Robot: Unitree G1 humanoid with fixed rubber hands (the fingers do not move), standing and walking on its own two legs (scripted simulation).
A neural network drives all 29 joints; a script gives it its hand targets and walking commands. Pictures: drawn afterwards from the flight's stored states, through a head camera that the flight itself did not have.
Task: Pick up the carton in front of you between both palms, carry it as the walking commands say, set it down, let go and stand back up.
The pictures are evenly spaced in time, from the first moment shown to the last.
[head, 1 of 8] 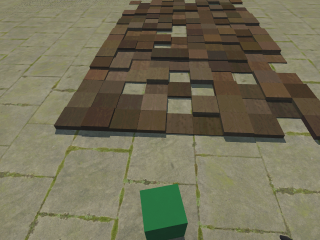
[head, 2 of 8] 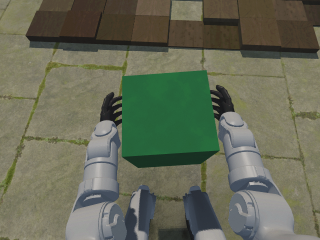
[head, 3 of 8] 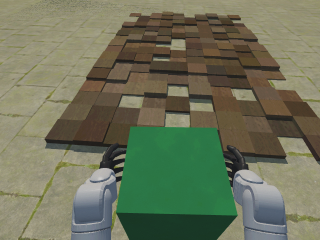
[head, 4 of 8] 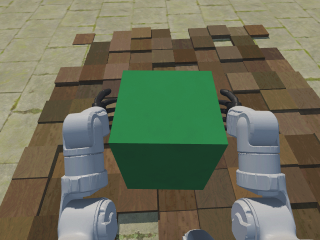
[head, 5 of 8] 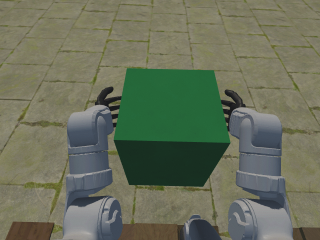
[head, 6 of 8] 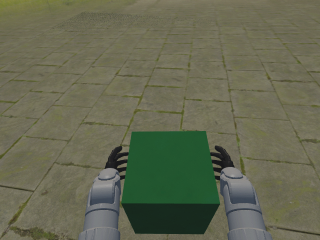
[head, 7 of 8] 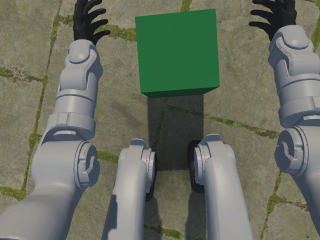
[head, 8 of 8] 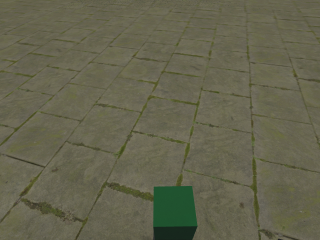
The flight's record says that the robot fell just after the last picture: no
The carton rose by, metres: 0.80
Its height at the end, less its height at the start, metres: +0.00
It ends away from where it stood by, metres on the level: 5.39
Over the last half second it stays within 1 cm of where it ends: yes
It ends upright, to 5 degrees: yes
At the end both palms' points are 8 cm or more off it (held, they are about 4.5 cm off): yes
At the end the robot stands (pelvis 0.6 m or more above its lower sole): yes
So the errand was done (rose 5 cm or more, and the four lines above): yes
